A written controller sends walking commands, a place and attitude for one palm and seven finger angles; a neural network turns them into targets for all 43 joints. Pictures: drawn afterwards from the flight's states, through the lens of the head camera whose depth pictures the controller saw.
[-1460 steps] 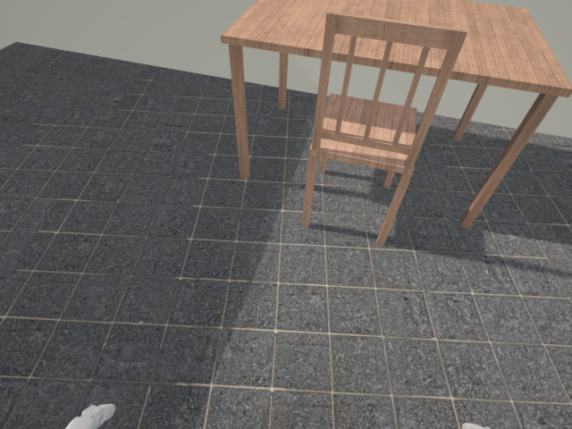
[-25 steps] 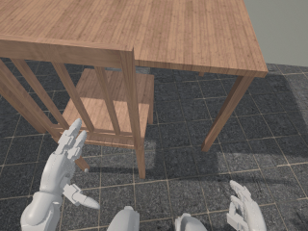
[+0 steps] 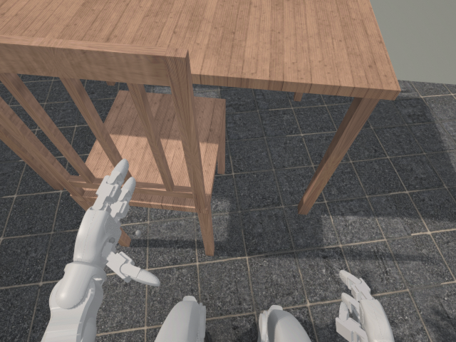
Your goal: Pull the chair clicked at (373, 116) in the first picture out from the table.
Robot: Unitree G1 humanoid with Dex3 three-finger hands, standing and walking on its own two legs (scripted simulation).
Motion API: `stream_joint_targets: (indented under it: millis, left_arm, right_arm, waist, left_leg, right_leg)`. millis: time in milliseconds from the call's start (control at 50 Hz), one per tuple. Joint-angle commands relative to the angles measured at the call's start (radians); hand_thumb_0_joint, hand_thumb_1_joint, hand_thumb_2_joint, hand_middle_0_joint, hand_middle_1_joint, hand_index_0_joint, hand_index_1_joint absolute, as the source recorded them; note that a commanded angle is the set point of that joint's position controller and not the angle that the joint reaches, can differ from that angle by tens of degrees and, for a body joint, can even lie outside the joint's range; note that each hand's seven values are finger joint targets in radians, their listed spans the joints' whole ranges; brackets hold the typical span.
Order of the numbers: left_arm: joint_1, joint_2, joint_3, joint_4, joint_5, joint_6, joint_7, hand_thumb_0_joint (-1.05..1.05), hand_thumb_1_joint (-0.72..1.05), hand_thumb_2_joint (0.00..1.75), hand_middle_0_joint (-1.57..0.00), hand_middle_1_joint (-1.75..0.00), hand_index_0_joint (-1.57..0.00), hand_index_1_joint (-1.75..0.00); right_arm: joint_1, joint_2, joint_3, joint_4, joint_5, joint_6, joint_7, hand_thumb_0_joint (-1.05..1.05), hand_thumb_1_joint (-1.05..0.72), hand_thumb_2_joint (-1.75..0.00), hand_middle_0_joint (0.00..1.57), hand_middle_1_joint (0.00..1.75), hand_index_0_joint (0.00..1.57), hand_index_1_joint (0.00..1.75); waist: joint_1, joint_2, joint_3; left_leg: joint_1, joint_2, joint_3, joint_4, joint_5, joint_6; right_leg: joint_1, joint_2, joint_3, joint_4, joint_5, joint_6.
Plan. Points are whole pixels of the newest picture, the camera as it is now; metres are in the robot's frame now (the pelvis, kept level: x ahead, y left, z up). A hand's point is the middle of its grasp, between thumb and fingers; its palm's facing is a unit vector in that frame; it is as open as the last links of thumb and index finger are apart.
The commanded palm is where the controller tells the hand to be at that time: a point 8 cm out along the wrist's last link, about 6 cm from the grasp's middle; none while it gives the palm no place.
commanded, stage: aim the fingers beside a spindle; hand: left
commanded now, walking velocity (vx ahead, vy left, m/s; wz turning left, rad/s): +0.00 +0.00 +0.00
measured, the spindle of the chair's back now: (106, 142) +0.47 +0.26 +0.03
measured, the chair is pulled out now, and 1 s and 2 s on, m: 0.00 0.00 -0.01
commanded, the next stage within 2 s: push the fingers through the gap in 1.20 s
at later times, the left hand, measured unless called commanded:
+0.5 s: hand (149, 221) +0.31 +0.15 +0.01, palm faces -0.09 -1.00 -0.03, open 16.9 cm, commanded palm +0.30 +0.21 +0.02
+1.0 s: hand (150, 222) +0.31 +0.15 +0.01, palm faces -0.09 -1.00 -0.02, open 16.9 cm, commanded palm +0.30 +0.21 +0.02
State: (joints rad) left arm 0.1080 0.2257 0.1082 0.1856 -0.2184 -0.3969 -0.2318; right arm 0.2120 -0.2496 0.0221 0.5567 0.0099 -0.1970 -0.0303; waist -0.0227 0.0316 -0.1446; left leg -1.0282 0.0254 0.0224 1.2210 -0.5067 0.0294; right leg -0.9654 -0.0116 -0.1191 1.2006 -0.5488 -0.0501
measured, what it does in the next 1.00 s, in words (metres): stands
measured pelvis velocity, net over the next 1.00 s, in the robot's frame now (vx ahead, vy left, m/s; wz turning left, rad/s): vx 0.00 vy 0.01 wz -0.01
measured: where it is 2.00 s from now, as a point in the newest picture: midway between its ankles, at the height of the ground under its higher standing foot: outside the picture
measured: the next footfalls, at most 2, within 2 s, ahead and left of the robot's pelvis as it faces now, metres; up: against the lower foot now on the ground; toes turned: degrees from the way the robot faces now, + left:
none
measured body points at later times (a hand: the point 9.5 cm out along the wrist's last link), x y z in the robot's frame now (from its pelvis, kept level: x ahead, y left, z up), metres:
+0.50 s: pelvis +0.00 +0.00 -0.01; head +0.10 +0.00 +0.43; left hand +0.31 +0.21 +0.02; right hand +0.17 -0.25 -0.11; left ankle +0.04 +0.10 -0.63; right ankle +0.02 -0.09 -0.63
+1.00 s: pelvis +0.00 +0.01 -0.02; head +0.10 +0.01 +0.42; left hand +0.31 +0.21 +0.01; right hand +0.17 -0.24 -0.11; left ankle +0.04 +0.10 -0.63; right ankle +0.02 -0.09 -0.63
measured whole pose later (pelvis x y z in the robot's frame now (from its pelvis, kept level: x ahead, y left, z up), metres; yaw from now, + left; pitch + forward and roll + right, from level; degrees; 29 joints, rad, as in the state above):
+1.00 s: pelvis +0.00 +0.01 -0.02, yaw -1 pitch +21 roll -2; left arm -0.01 0.21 0.08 0.29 -0.19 -0.42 -0.19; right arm 0.20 -0.25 0.02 0.56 0.00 -0.12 -0.01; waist -0.02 0.03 -0.16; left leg -1.13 0.03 0.03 1.29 -0.53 0.04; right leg -1.06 -0.01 -0.11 1.27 -0.57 -0.04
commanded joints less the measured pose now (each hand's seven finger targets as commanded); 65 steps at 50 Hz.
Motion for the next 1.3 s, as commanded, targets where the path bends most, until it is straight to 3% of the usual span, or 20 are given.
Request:
stream_joint_targets:
  millis: [0, 80, 120, 200, 260, 340, 380, 400, 460, 480, 540, 580, 680, 760, 780, 900, 1000, 1080, 1160, 1280]
  left_arm:
    - [-0.137, 0.137, 0.079, -0.182, -0.009, -0.070, 0.000, 0.00, -0.50, 0.30, -0.06, -0.08, -0.06, -0.08]
    - [-0.168, 0.113, 0.056, -0.157, -0.005, -0.067, -0.001, 0.00, -0.50, 0.30, -0.06, -0.08, -0.06, -0.08]
    - [-0.178, 0.115, 0.061, -0.145, -0.007, -0.068, -0.001, 0.00, -0.50, 0.30, -0.06, -0.08, -0.06, -0.08]
    - [-0.159, 0.110, 0.059, -0.165, -0.010, -0.079, 0.000, 0.00, -0.50, 0.30, -0.06, -0.08, -0.06, -0.08]
    - [-0.225, 0.116, 0.060, -0.142, -0.004, -0.089, 0.006, 0.00, -0.50, 0.30, -0.06, -0.08, -0.06, -0.08]
    - [-0.271, 0.117, 0.062, -0.109, -0.001, -0.094, 0.008, 0.00, -0.50, 0.30, -0.06, -0.08, -0.06, -0.08]
    - [-0.252, 0.137, 0.084, -0.107, 0.001, -0.096, 0.010, 0.00, -0.50, 0.30, -0.06, -0.08, -0.06, -0.08]
    - [-0.247, 0.109, 0.057, -0.119, 0.001, -0.096, 0.006, 0.00, -0.50, 0.30, -0.06, -0.08, -0.06, -0.08]
    - [-0.267, 0.119, 0.065, -0.119, -0.005, -0.088, 0.003, 0.00, -0.50, 0.30, -0.06, -0.08, -0.06, -0.08]
    - [-0.249, 0.132, 0.077, -0.094, 0.000, -0.084, 0.006, 0.00, -0.50, 0.30, -0.06, -0.08, -0.06, -0.08]
    - [-0.301, 0.100, 0.045, -0.094, 0.002, -0.087, 0.009, 0.00, -0.50, 0.30, -0.06, -0.08, -0.06, -0.08]
    - [-0.285, 0.124, 0.069, -0.092, 0.006, -0.088, 0.016, 0.00, -0.50, 0.30, -0.06, -0.08, -0.06, -0.08]
    - [-0.272, 0.131, 0.078, -0.097, 0.012, -0.087, 0.032, 0.00, -0.50, 0.30, -0.06, -0.08, -0.06, -0.08]
    - [-0.268, 0.093, 0.040, -0.120, 0.012, -0.088, 0.037, 0.00, -0.50, 0.30, -0.06, -0.08, -0.06, -0.08]
    - [-0.246, 0.108, 0.058, -0.109, 0.010, -0.086, 0.037, 0.00, -0.50, 0.30, -0.06, -0.08, -0.06, -0.08]
    - [-0.307, 0.069, 0.002, -0.102, 0.021, -0.090, 0.033, 0.00, -0.50, 0.30, -0.06, -0.08, -0.06, -0.08]
    - [-0.299, 0.088, 0.012, -0.141, 0.026, -0.098, 0.050, 0.00, -0.50, 0.30, -0.06, -0.08, -0.06, -0.08]
    - [-0.278, 0.119, 0.052, -0.110, 0.035, -0.091, 0.069, 0.00, -0.50, 0.30, -0.06, -0.08, -0.06, -0.08]
    - [-0.227, 0.084, 0.031, -0.112, 0.025, -0.082, 0.063, 0.00, -0.50, 0.30, -0.06, -0.08, -0.06, -0.08]
    - [-0.251, 0.071, -0.002, -0.110, 0.025, -0.084, 0.044, 0.00, -0.50, 0.30, -0.06, -0.08, -0.06, -0.08]
  right_arm:
    - [-0.014, -0.130, -0.057, -0.135, 0.004, -0.042, -0.011, 0.00, -0.90, -0.90, 0.20, 0.30, 0.20, 0.30]
    - [-0.013, -0.129, -0.057, -0.132, 0.005, -0.033, -0.006, 0.00, -0.90, -0.90, 0.20, 0.30, 0.20, 0.30]
    - [-0.010, -0.130, -0.060, -0.130, 0.005, -0.030, -0.005, 0.00, -0.90, -0.90, 0.20, 0.30, 0.20, 0.30]
    - [-0.010, -0.124, -0.060, -0.137, 0.002, -0.026, 0.000, 0.00, -0.90, -0.90, 0.20, 0.30, 0.20, 0.30]
    - [-0.005, -0.126, -0.061, -0.120, 0.001, -0.022, -0.002, 0.00, -0.90, -0.90, 0.20, 0.30, 0.20, 0.30]
    - [-0.008, -0.129, -0.059, -0.112, -0.001, -0.016, -0.002, 0.00, -0.90, -0.90, 0.20, 0.30, 0.20, 0.30]
    - [-0.006, -0.133, -0.062, -0.115, -0.001, -0.014, -0.003, 0.00, -0.90, -0.90, 0.20, 0.30, 0.20, 0.30]
    - [-0.009, -0.127, -0.063, -0.120, -0.002, -0.013, 0.000, 0.00, -0.90, -0.90, 0.20, 0.30, 0.20, 0.30]
    - [-0.002, -0.128, -0.064, -0.117, -0.002, -0.007, 0.001, 0.00, -0.90, -0.90, 0.20, 0.30, 0.20, 0.30]
    - [-0.001, -0.131, -0.065, -0.114, -0.002, -0.004, 0.000, 0.00, -0.90, -0.90, 0.20, 0.30, 0.20, 0.30]
    - [-0.001, -0.129, -0.064, -0.110, -0.001, 0.002, 0.003, 0.00, -0.90, -0.90, 0.20, 0.30, 0.20, 0.30]
    - [-0.002, -0.133, -0.066, -0.114, -0.002, 0.004, 0.004, 0.00, -0.90, -0.90, 0.20, 0.30, 0.20, 0.30]
    - [-0.004, -0.132, -0.066, -0.121, -0.003, 0.018, 0.006, 0.00, -0.90, -0.90, 0.20, 0.30, 0.20, 0.30]
    - [-0.006, -0.127, -0.065, -0.126, -0.001, 0.025, 0.010, 0.00, -0.90, -0.90, 0.20, 0.30, 0.20, 0.30]
    - [-0.010, -0.129, -0.067, -0.127, -0.001, 0.025, 0.009, 0.00, -0.90, -0.90, 0.20, 0.30, 0.20, 0.30]
    - [-0.010, -0.130, -0.064, -0.121, 0.000, 0.030, 0.005, 0.00, -0.90, -0.90, 0.20, 0.30, 0.20, 0.30]
    - [-0.010, -0.131, -0.065, -0.129, -0.004, 0.030, 0.004, 0.00, -0.90, -0.90, 0.20, 0.30, 0.20, 0.30]
    - [-0.011, -0.132, -0.064, -0.125, -0.006, 0.039, 0.005, 0.00, -0.90, -0.90, 0.20, 0.30, 0.20, 0.30]
    - [-0.018, -0.126, -0.063, -0.135, -0.003, 0.047, 0.014, 0.00, -0.90, -0.90, 0.20, 0.30, 0.20, 0.30]
    - [-0.016, -0.130, -0.064, -0.136, 0.002, 0.048, 0.008, 0.00, -0.90, -0.90, 0.20, 0.30, 0.20, 0.30]
  waist:
    - [0.001, -0.004, -0.315]
    - [-0.004, 0.016, -0.288]
    - [-0.009, -0.012, -0.308]
    - [0.006, 0.007, -0.346]
    - [-0.015, -0.030, -0.318]
    - [-0.018, -0.009, -0.313]
    - [-0.004, -0.006, -0.343]
    - [-0.004, 0.015, -0.368]
    - [-0.005, -0.005, -0.394]
    - [-0.005, -0.010, -0.388]
    - [-0.016, -0.005, -0.364]
    - [-0.003, 0.009, -0.378]
    - [0.001, -0.003, -0.378]
    - [-0.005, -0.006, -0.387]
    - [-0.001, -0.008, -0.384]
    - [-0.026, -0.003, -0.345]
    - [-0.009, 0.018, -0.391]
    - [-0.001, 0.010, -0.380]
    - [0.006, 0.007, -0.376]
    - [-0.022, -0.031, -0.341]
  left_leg:
    - [0.207, -0.019, -0.059, -0.155, 0.196, 0.001]
    - [0.196, -0.020, -0.064, -0.152, 0.184, 0.000]
    - [0.192, -0.019, -0.059, -0.140, 0.192, 0.002]
    - [0.195, -0.022, -0.055, -0.131, 0.232, 0.001]
    - [0.164, -0.018, -0.056, -0.116, 0.198, 0.003]
    - [0.139, -0.021, -0.053, -0.100, 0.171, 0.003]
    - [0.146, -0.020, -0.057, -0.098, 0.201, 0.003]
    - [0.169, -0.021, -0.053, -0.096, 0.224, 0.003]
    - [0.160, -0.021, -0.052, -0.087, 0.241, 0.003]
    - [0.149, -0.019, -0.054, -0.081, 0.248, 0.004]
    - [0.147, -0.018, -0.058, -0.081, 0.219, 0.001]
    - [0.153, -0.018, -0.059, -0.083, 0.233, 0.000]
    - [0.163, -0.017, -0.062, -0.091, 0.238, 0.000]
    - [0.181, -0.018, -0.065, -0.098, 0.234, -0.001]
    - [0.171, -0.019, -0.061, -0.094, 0.233, 0.000]
    - [0.173, -0.015, -0.074, -0.095, 0.181, 0.000]
    - [0.215, -0.015, -0.083, -0.103, 0.218, -0.004]
    - [0.197, -0.016, -0.081, -0.105, 0.220, -0.004]
    - [0.206, -0.018, -0.077, -0.116, 0.218, -0.009]
    - [0.170, -0.015, -0.080, -0.104, 0.187, -0.001]
  right_leg:
    - [0.160, 0.012, 0.101, -0.190, 0.210, 0.023]
    - [0.127, 0.014, 0.094, -0.180, 0.195, 0.018]
    - [0.141, 0.012, 0.102, -0.181, 0.216, 0.023]
    - [0.168, 0.010, 0.106, -0.165, 0.262, 0.020]
    - [0.142, 0.011, 0.112, -0.167, 0.230, 0.025]
    - [0.115, 0.010, 0.118, -0.160, 0.197, 0.023]
    - [0.126, 0.014, 0.115, -0.145, 0.225, 0.018]
    - [0.130, 0.011, 0.115, -0.140, 0.257, 0.020]
    - [0.155, 0.010, 0.121, -0.136, 0.285, 0.023]
    - [0.146, 0.013, 0.118, -0.130, 0.289, 0.022]
    - [0.109, 0.012, 0.111, -0.126, 0.256, 0.022]
    - [0.110, 0.014, 0.108, -0.119, 0.259, 0.017]
    - [0.105, 0.016, 0.101, -0.116, 0.261, 0.018]
    - [0.106, 0.015, 0.097, -0.119, 0.259, 0.020]
    - [0.108, 0.016, 0.101, -0.122, 0.257, 0.019]
    - [0.044, 0.017, 0.092, -0.125, 0.192, 0.020]
    - [0.055, 0.016, 0.087, -0.116, 0.212, 0.015]
    - [0.058, 0.020, 0.085, -0.111, 0.213, 0.014]
    - [0.075, 0.019, 0.084, -0.120, 0.217, 0.014]
    - [0.061, 0.022, 0.086, -0.126, 0.198, 0.018]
